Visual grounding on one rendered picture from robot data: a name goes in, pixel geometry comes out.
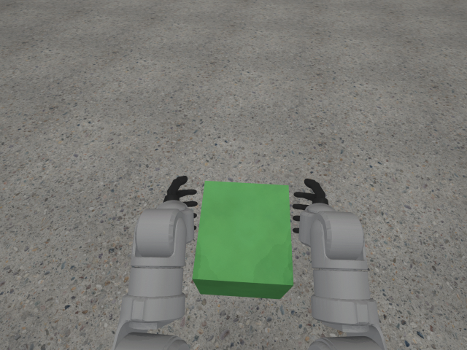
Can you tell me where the robot right forearm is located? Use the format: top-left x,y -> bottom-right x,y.
298,203 -> 387,350

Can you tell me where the robot left hand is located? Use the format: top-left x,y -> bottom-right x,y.
163,176 -> 198,230

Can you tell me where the robot left forearm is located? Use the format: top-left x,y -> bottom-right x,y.
112,200 -> 194,350

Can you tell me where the robot left upper arm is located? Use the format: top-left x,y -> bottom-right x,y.
115,332 -> 190,350

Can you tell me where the carton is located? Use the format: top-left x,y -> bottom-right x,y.
192,181 -> 293,299

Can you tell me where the robot right hand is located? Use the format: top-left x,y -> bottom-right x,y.
293,179 -> 328,233

